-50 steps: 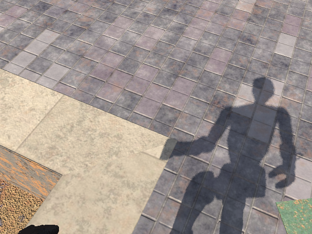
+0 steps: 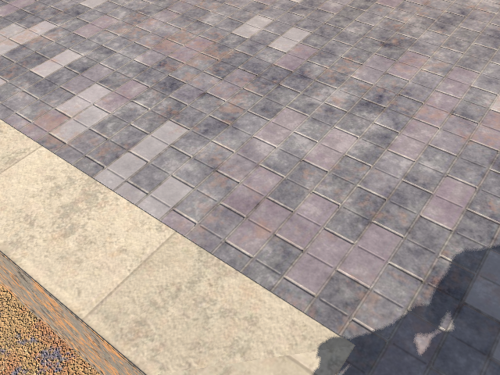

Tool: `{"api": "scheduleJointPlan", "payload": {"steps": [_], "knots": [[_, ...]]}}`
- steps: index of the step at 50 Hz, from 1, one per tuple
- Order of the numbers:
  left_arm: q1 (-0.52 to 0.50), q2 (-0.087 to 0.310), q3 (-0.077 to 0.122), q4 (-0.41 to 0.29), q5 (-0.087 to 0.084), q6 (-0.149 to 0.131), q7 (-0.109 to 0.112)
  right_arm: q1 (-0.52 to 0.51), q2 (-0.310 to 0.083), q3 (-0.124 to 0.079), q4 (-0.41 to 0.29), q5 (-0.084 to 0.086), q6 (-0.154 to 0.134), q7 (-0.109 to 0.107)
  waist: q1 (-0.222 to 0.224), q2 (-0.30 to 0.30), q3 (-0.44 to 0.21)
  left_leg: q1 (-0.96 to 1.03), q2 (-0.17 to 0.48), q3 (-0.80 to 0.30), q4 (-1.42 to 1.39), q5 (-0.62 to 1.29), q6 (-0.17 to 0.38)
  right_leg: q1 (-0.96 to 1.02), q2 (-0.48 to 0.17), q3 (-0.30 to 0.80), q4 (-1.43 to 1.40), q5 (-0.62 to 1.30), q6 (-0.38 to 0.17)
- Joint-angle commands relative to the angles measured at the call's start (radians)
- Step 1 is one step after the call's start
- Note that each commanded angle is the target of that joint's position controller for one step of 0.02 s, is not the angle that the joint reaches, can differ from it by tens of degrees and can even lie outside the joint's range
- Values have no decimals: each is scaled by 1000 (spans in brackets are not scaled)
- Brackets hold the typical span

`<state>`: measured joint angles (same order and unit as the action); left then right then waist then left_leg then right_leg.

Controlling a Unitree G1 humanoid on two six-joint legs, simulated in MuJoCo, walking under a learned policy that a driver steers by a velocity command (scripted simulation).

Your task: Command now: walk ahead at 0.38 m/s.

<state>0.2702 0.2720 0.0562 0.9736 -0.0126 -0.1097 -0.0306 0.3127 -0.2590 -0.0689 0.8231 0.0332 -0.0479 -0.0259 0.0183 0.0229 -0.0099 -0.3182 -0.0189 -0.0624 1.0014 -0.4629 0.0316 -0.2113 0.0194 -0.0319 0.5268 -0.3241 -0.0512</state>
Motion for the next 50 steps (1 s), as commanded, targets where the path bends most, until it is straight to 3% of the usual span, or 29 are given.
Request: {"api": "scheduleJointPlan", "payload": {"steps": [1,3,6,8,10,12,14,15,16,17,18,19,20,21,23,25,28,30,34,36,38,39,40,41,42,43,44,46,50], "knots": [[69,117,14,-29,2,-4,8,-147,-93,-25,-125,-7,-48,14,42,-96,70,-505,108,-24,105,128,31,316,-315,425,-319,133,-174],[84,92,1,-19,4,7,14,-155,-68,-23,-130,-11,-42,25,34,-121,62,-436,118,15,14,204,6,266,-263,308,-353,248,-150],[83,140,8,-18,4,18,34,-235,-23,-5,-163,-16,-36,30,42,-92,78,-380,103,60,-192,307,-35,199,-230,199,-385,338,-141],[93,156,9,-15,2,18,41,-290,-14,2,-182,-6,-41,44,54,-109,90,-290,79,84,-336,407,-43,135,-211,144,-401,322,-128],[120,162,12,-2,-4,21,42,-340,-32,0,-201,-6,-41,51,66,-119,112,-221,58,93,-398,463,-43,96,-221,140,-399,360,-126],[129,159,15,9,-10,34,45,-340,-48,-6,-210,-10,-44,54,41,-129,116,-175,36,70,-453,496,-25,116,-234,150,-339,510,-105],[95,173,22,2,-13,44,49,-260,-98,-26,-192,-19,-50,49,-23,-140,52,-52,12,54,-502,517,4,149,-229,150,-221,676,-64],[55,165,21,-19,-11,48,49,-147,-121,-38,-150,-31,-52,41,-82,-139,-12,99,2,56,-535,575,29,127,-191,139,-112,750,-35],[35,149,17,-43,-4,48,49,-26,-170,-56,-117,-42,-51,29,-135,-108,-100,301,55,33,-529,742,52,39,-128,114,58,662,8],[83,71,-8,-77,32,48,47,75,-252,-67,-121,-75,-42,12,-140,111,-253,613,315,-191,-440,1091,130,-212,-16,63,406,142,60],[253,18,-23,-55,10,49,47,46,-245,-47,-149,-81,-27,17,-67,305,-454,705,526,-468,-497,1143,262,-322,58,141,680,-425,85],[224,134,11,-45,-18,64,46,-19,-180,-34,-170,-65,-14,18,-67,198,-394,543,460,-419,-574,902,234,-332,1,176,769,-359,89],[128,153,23,-73,-29,85,49,-92,-127,-16,-174,-44,-9,16,-53,157,-232,410,404,-276,-610,728,196,-398,-38,124,772,-291,87],[89,126,22,-82,-22,105,56,-143,-95,-5,-163,-41,-5,19,-30,105,-155,282,348,-189,-653,599,180,-403,-77,100,737,-232,90],[107,93,27,-89,-15,150,67,-224,-89,-3,-155,-62,-9,27,21,125,-81,49,294,-74,-741,478,171,-277,-101,77,701,-141,102],[106,73,29,-116,-10,164,73,-258,-93,-2,-145,-69,-19,21,38,119,-57,-25,294,-11,-785,436,195,-248,-100,59,643,-101,111],[20,81,30,-173,5,168,67,-245,-121,-9,-122,-59,-15,-2,17,93,-60,11,331,17,-797,392,217,-277,-122,62,503,-21,110],[-25,86,29,-200,4,165,55,-254,-147,-17,-116,-51,-2,-14,7,82,-68,24,339,46,-802,362,215,-254,-127,46,423,29,104],[-97,110,31,-250,3,168,30,-237,-172,-25,-101,-42,21,-8,-22,75,-60,76,359,89,-767,355,205,-202,-104,-2,292,19,79],[-106,115,36,-268,1,171,17,-228,-186,-30,-92,-28,33,-2,-18,74,-56,117,370,99,-714,358,181,-171,-89,-23,195,6,52],[-64,126,47,-261,5,166,15,-204,-172,-29,-73,-11,46,0,4,47,-60,94,331,149,-592,299,105,-50,-42,-49,14,120,6],[-17,183,68,-253,6,163,26,-149,-133,-21,-52,-22,51,4,4,-66,-61,14,265,216,-422,213,28,55,-83,57,-103,270,-41],[3,312,94,-277,7,164,49,-154,-74,-2,-95,-69,48,13,-37,-379,-52,-277,105,313,-61,-156,-89,198,-352,431,-138,645,-181],[11,298,82,-304,39,143,38,-270,-111,-11,-132,-57,44,5,42,-285,-88,-387,18,112,128,-236,-104,147,-419,563,-187,605,-332],[-9,270,75,-308,44,123,29,-298,-143,-21,-134,-33,47,2,36,-183,-81,-409,34,51,195,-159,-90,142,-370,473,-192,581,-307],[-62,250,73,-318,28,111,32,-273,-140,-25,-123,-26,50,-4,0,-143,-70,-421,49,27,187,-61,-79,137,-317,401,-178,538,-250],[-102,203,61,-328,12,113,40,-262,-142,-29,-108,-38,53,-11,-10,-109,-78,-419,63,11,167,7,-81,132,-284,361,-174,487,-208],[-142,176,46,-350,7,124,57,-243,-143,-34,-109,-46,51,-12,-38,-133,-93,-349,49,11,160,92,-94,82,-244,323,-178,506,-193],[-110,189,50,-369,8,136,75,-258,-105,-24,-125,-34,41,-6,-21,-123,-108,-322,24,1,-24,143,-119,129,-221,339,-163,486,-194]]}}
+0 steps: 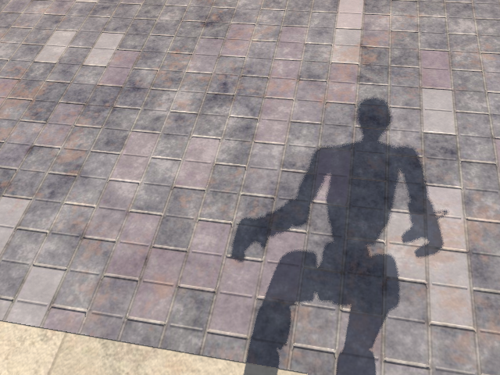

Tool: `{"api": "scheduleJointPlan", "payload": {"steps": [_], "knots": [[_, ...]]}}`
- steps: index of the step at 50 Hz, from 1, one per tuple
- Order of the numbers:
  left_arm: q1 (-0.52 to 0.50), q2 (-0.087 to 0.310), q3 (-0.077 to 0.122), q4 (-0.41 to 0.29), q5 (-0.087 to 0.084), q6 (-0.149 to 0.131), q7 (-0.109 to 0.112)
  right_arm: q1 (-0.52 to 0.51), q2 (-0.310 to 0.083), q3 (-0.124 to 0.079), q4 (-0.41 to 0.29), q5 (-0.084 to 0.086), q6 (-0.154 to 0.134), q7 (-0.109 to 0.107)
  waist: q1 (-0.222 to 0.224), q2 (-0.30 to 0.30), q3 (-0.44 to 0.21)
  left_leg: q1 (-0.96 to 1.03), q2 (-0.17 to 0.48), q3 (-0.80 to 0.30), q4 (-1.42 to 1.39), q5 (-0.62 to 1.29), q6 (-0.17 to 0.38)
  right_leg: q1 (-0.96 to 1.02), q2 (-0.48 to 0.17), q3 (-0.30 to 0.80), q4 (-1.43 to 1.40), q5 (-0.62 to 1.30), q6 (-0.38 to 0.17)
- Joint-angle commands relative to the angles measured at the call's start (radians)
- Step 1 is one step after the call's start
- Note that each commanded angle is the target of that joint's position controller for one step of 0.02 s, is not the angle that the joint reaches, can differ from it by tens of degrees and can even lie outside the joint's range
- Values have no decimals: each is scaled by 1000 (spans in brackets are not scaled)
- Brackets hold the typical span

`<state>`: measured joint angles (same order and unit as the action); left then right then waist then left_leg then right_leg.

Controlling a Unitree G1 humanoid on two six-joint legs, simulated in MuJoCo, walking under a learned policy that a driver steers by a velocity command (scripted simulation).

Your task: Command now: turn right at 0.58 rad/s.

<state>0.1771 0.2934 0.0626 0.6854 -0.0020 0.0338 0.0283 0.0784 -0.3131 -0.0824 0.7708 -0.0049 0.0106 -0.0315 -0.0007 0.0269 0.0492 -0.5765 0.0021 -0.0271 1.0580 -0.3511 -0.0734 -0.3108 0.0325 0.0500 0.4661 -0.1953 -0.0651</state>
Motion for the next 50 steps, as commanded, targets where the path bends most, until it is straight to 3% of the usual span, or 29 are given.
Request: {"api": "scheduleJointPlan", "payload": {"steps": [1,5,7,8,11,12,13,14,15,16,17,18,19,21,24,27,31,34,35,36,37,38,39,40,41,43,45,48,50], "knots": [[-12,174,46,-86,-3,-3,19,-34,-45,-6,-77,4,-20,1,4,-131,-166,-48,1,-39,-133,34,-18,230,-230,268,-96,329,-180],[-17,188,52,-110,4,13,13,-45,-54,-5,-87,9,-27,10,24,-165,-149,48,-17,-48,-268,16,-16,175,-221,335,-81,250,-190],[-29,185,52,-121,4,14,9,-44,-69,-7,-86,25,-33,18,29,-178,-148,93,-27,-48,-326,4,-4,165,-217,368,-64,265,-182],[-32,181,50,-127,4,16,5,-51,-64,-5,-91,24,-35,22,36,-182,-144,112,-36,-42,-364,-5,2,160,-206,387,-50,283,-177],[-60,176,48,-143,-10,19,3,2,-65,-10,-88,21,-50,34,-2,-191,-150,235,-44,-31,-577,101,35,143,-166,436,0,271,-134],[-66,166,45,-151,-15,20,5,40,-79,-17,-78,13,-55,35,-21,-173,-154,334,-11,-39,-677,223,57,92,-136,429,28,191,-96],[-64,124,33,-168,-7,16,6,90,-137,-28,-79,-7,-53,31,-28,-60,-191,482,156,-164,-691,350,120,-31,-77,358,172,8,-41],[-20,75,20,-186,-15,2,-1,66,-213,-37,-76,-38,-36,30,33,256,-142,536,350,-406,-726,621,289,-275,113,141,400,-402,32],[-8,182,51,-160,-6,-9,-7,70,-161,-25,-90,-47,-39,30,-2,245,-161,503,448,-475,-726,654,395,-331,56,108,661,-502,89],[11,218,68,-137,-15,-8,-14,52,-111,-11,-104,-32,-39,22,4,148,-155,492,397,-381,-733,487,365,-350,18,107,762,-411,104],[13,197,67,-117,-17,2,-14,23,-87,-4,-105,-16,-36,16,13,98,-122,475,320,-302,-751,250,302,-372,-8,96,782,-324,115],[10,172,61,-116,-12,12,-16,15,-80,0,-104,1,-37,10,7,100,-93,476,280,-272,-778,70,266,-418,-23,85,795,-247,123],[3,146,54,-120,-13,15,-24,27,-85,4,-99,5,-39,4,-4,110,-78,472,269,-256,-802,-4,258,-441,-33,69,811,-197,128],[-31,120,44,-146,-17,7,-37,71,-113,-1,-96,-3,-43,-3,-28,123,-69,474,254,-204,-853,-89,255,-445,-52,18,749,-144,130],[-76,87,28,-176,-7,-7,-43,128,-131,-15,-90,1,-52,-5,-68,119,-78,509,272,-155,-880,-103,261,-428,-85,-16,604,-125,136],[-75,65,14,-192,-6,-16,-51,131,-159,-26,-95,6,-60,14,-66,126,-72,472,293,-91,-895,-77,262,-339,-110,-46,456,-134,114],[-45,69,10,-189,-11,-23,-59,136,-180,-35,-86,22,-63,41,-54,129,-39,402,304,-11,-874,-59,246,-185,-104,-100,287,-180,70],[99,78,24,-139,-14,-18,-52,110,-167,-32,-76,38,-49,53,28,86,-56,305,293,64,-733,-55,202,67,-39,-181,90,-80,21],[216,132,54,-98,-18,-19,-43,120,-121,-15,-76,23,-51,54,75,22,-107,227,237,137,-548,40,162,255,-1,-171,47,-102,-8],[380,244,91,-70,-12,-21,-28,71,-37,15,-118,-6,-61,53,140,-213,-151,-1,140,225,-121,-51,75,461,-194,151,-55,-124,-83],[359,345,99,-111,-6,-40,-32,11,-13,25,-205,2,-89,45,104,-361,-144,-378,-27,92,163,-229,34,544,-372,681,-224,-321,-286],[334,259,76,-119,-2,-63,-42,-27,-92,10,-207,38,-115,47,129,-218,-119,-451,32,-29,263,-172,58,509,-404,696,-273,-408,-313],[295,189,50,-119,2,-76,-44,-10,-115,3,-196,50,-132,55,90,-195,-68,-440,64,-37,240,-78,81,448,-374,604,-258,-362,-286],[246,141,33,-129,1,-78,-43,25,-113,2,-170,28,-137,57,54,-129,-36,-388,92,-36,184,3,78,371,-325,492,-241,-271,-252],[175,117,22,-139,0,-79,-40,39,-122,-3,-157,4,-135,54,19,-131,-12,-321,103,-32,107,56,67,297,-286,397,-240,-82,-220],[111,120,16,-144,14,-84,-20,63,-112,-5,-131,-6,-119,61,-22,-136,-26,-181,91,0,37,137,37,198,-242,248,-238,294,-174],[120,134,20,-120,12,-82,0,41,-67,10,-122,-8,-107,59,-19,-99,-44,-110,62,33,-80,228,16,174,-202,135,-213,513,-141],[169,138,23,-73,3,-71,18,-65,-8,35,-142,2,-102,65,22,-122,-47,-1,14,61,-336,380,27,153,-150,44,-178,613,-80],[203,149,29,-46,-4,-70,17,-111,-15,33,-151,8,-98,78,49,-131,-56,38,-2,59,-427,424,41,179,-169,59,-157,598,-70]]}}
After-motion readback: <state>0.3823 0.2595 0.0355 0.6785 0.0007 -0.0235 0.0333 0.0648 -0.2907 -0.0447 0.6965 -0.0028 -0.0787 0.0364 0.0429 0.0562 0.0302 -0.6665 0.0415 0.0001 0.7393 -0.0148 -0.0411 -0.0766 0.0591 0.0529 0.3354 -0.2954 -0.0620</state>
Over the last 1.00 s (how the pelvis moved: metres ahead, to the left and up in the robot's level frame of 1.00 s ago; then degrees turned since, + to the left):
0.24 0.02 0.01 -25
